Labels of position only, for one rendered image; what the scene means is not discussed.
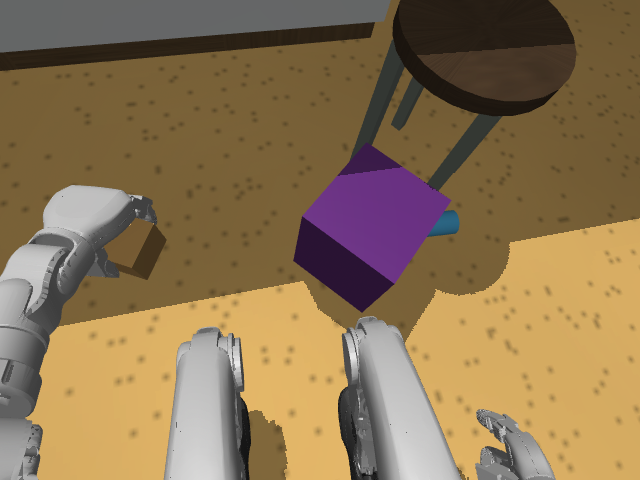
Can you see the stool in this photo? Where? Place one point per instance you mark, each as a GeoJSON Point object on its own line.
{"type": "Point", "coordinates": [491, 57]}

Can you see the right robot hand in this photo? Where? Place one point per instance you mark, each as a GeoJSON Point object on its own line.
{"type": "Point", "coordinates": [523, 458]}

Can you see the right robot foot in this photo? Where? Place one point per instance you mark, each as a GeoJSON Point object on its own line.
{"type": "Point", "coordinates": [349, 437]}

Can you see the left robot arm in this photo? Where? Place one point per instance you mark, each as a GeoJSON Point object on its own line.
{"type": "Point", "coordinates": [38, 279]}

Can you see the left robot hand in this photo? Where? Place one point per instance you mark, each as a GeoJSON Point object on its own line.
{"type": "Point", "coordinates": [98, 215]}

